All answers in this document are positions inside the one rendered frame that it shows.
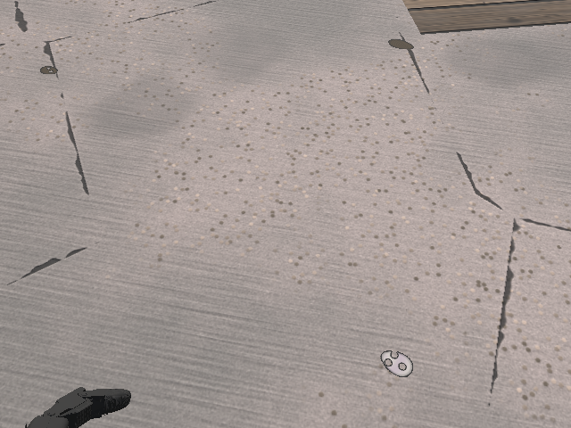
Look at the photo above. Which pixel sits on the left robot hand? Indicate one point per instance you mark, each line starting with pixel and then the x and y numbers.
pixel 79 406

